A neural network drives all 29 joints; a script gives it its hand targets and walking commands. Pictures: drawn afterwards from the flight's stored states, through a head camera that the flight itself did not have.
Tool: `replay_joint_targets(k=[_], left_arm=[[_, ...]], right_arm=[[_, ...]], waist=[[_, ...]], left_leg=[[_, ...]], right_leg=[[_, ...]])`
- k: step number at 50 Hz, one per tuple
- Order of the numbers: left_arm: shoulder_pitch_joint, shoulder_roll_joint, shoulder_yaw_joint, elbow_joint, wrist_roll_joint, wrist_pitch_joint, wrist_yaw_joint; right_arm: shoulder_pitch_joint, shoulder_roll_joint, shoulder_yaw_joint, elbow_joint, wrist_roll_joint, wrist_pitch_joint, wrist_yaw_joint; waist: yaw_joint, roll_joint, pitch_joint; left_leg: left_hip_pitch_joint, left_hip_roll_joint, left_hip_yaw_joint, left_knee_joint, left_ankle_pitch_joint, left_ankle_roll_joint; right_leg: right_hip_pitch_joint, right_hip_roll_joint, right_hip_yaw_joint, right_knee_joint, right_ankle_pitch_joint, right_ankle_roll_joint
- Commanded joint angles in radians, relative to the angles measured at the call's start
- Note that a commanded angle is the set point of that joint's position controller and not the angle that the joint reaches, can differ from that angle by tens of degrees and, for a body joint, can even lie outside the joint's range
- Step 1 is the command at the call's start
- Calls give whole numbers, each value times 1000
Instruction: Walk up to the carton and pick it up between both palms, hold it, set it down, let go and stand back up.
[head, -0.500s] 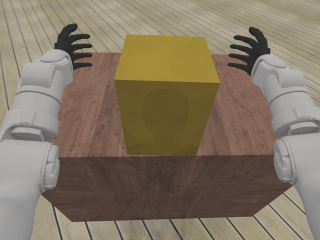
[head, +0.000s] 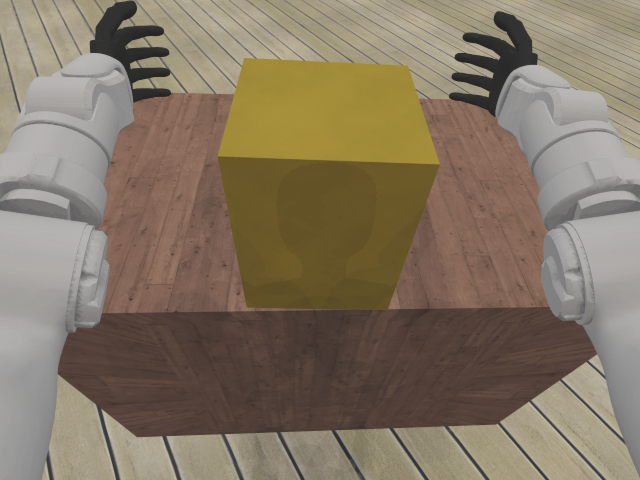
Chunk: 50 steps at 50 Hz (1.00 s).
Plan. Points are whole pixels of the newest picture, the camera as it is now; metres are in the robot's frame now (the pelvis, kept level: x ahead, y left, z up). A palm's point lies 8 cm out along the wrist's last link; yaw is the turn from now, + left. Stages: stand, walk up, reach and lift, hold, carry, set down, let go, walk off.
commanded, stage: reach and lift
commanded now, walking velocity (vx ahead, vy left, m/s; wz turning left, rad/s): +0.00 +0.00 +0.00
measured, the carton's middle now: (321, 194) +0.49 -0.03 +0.09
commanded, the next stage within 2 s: none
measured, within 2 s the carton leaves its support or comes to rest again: neither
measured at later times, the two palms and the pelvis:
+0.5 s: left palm (148, 151) +0.48 +0.18 +0.17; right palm (463, 154) +0.46 -0.20 +0.18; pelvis -0.01 +0.00 +0.00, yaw +0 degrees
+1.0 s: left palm (173, 177) +0.48 +0.16 +0.14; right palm (443, 175) +0.46 -0.19 +0.14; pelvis -0.01 +0.00 -0.01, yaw +0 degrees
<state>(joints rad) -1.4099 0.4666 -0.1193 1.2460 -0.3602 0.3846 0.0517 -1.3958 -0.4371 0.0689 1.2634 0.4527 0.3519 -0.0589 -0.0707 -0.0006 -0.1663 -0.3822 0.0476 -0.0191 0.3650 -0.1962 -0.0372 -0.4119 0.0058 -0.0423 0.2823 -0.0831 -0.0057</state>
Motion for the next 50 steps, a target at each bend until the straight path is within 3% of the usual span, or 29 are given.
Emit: replay_joint_targets(k=[1,12,22,27,33,42,50], left_arm=[[-407,91,21,-138,20,-90,-11],[-427,90,69,-202,33,-222,16],[-378,61,68,4,50,-350,7],[-365,30,45,88,46,-417,-1],[-370,-13,15,97,35,-490,0],[-396,-34,30,65,43,-518,19],[-394,-79,78,77,87,-518,25]], right_arm=[[-359,-116,-27,-152,-17,-69,-2],[-351,-74,-121,-280,-114,-178,-19],[-289,-6,-120,-156,-150,-252,-37],[-269,6,-112,-90,-154,-305,-32],[-264,0,-112,-69,-155,-381,-19],[-289,5,-114,-74,-158,-416,-12],[-291,77,-134,-80,-190,-403,-25]], waist=[[-15,43,-541],[-3,42,-666],[5,28,-648],[3,31,-622],[-3,61,-671],[11,55,-748],[19,23,-731]], left_leg=[[147,-56,15,15,382,-28],[136,-56,30,33,348,-31],[11,-60,46,36,268,-26],[4,-54,47,50,281,-35],[52,-46,39,100,367,-58],[31,-45,46,126,380,-59],[-45,-51,56,95,306,-40]], right_leg=[[401,37,6,83,453,27],[361,33,-9,109,413,34],[368,12,1,142,392,38],[323,11,-4,145,374,30],[239,16,-15,162,388,22],[228,17,-13,182,401,23],[296,6,6,187,406,31]])
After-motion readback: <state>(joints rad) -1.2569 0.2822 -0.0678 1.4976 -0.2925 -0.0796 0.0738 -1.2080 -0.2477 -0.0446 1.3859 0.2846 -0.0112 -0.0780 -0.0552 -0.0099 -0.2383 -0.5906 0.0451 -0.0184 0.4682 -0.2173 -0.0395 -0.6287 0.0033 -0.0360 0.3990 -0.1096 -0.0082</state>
